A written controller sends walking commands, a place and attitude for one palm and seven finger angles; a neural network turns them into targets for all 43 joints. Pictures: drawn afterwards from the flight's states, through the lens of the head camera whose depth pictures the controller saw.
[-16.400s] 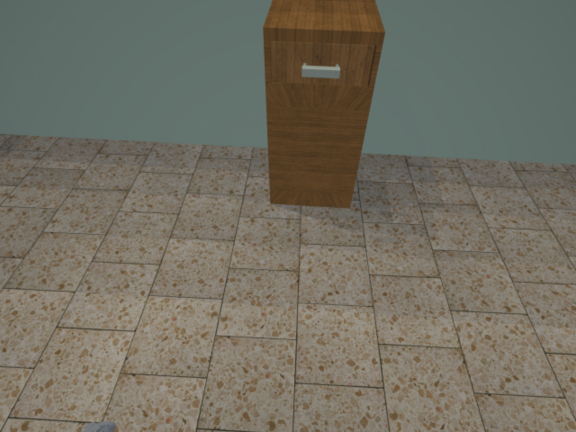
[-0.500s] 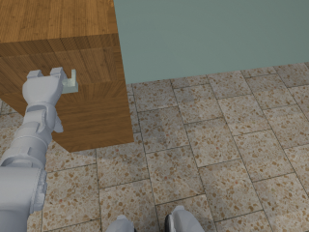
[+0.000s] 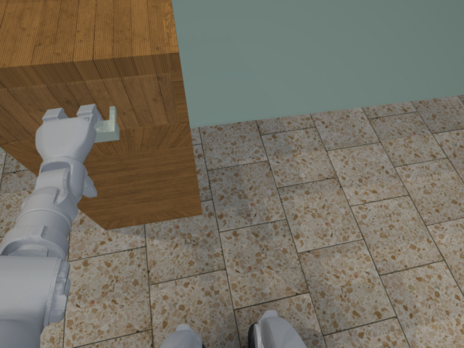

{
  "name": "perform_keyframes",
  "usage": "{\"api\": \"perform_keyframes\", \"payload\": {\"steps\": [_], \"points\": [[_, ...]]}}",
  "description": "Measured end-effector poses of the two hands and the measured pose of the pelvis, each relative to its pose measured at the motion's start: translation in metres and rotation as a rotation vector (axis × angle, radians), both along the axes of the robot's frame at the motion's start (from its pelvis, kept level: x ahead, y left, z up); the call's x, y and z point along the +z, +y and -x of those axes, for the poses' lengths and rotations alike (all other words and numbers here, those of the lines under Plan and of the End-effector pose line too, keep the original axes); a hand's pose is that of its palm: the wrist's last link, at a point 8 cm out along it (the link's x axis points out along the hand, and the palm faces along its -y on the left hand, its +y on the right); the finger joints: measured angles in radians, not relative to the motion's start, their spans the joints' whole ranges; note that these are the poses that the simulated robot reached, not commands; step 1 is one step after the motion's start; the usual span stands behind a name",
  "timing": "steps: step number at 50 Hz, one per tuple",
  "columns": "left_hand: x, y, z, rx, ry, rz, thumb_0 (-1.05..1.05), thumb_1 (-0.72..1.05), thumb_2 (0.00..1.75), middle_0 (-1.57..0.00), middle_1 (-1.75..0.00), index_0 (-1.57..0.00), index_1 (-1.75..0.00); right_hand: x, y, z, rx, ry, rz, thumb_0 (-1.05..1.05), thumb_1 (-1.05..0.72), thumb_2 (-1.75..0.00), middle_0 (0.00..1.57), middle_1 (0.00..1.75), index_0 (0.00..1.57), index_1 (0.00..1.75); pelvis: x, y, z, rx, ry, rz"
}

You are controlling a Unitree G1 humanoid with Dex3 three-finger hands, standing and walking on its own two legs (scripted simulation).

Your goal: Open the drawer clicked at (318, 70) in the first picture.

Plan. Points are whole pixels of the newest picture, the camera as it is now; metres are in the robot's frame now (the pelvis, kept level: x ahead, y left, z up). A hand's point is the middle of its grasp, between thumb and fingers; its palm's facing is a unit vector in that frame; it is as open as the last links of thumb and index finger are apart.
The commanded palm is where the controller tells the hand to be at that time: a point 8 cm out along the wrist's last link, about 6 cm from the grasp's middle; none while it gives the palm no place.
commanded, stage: close the thumb around the handle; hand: left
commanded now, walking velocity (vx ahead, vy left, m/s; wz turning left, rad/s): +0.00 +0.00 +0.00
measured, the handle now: (82, 124) +0.53 +0.26 +0.00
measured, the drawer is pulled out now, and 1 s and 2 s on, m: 0.00 0.03 0.16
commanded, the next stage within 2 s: pull the drawer open in 0.54 s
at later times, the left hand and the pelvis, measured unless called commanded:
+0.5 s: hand (82, 153) +0.47 +0.26 -0.01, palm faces -0.08 -0.03 -1.00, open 6.4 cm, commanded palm +0.45 +0.25 +0.04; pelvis +0.00 +0.00 +0.00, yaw +0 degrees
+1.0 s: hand (82, 167) +0.44 +0.26 -0.02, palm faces -0.06 -0.06 -1.00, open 6.4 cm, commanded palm +0.41 +0.25 +0.04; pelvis +0.02 +0.00 +0.01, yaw -1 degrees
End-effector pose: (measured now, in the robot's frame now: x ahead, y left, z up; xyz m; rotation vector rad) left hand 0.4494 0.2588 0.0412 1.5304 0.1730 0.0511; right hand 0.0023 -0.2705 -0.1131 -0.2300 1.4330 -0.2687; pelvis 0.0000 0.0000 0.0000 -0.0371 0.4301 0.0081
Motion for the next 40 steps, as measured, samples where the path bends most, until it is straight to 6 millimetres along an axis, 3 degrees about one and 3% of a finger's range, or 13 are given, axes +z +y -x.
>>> {"api": "perform_keyframes", "payload": {"steps": [20,40], "points": [[0.0008,-0.0005,-0.005,0.009,0.008,-0.009,0.0,0.59,0.76,-0.36,-1.31,-0.38,-1.31,-0.0019,0.0002,-0.0021,0.005,-0.008,0.0,0.01,-0.9,-0.9,0.2,0.3,0.21,0.3,-0.0018,-0.0009,0.0,0.005,0.007,0.0],[-0.0014,-0.0003,0.0036,-0.004,0.001,0.011,0.01,0.64,0.74,-0.28,-1.35,-0.34,-1.31,0.0022,0.0001,-0.0042,-0.023,-0.004,-0.007,0.01,-0.9,-0.9,0.2,0.3,0.21,0.3,0.0034,0.0007,-0.0076,-0.018,-0.003,-0.002]]}}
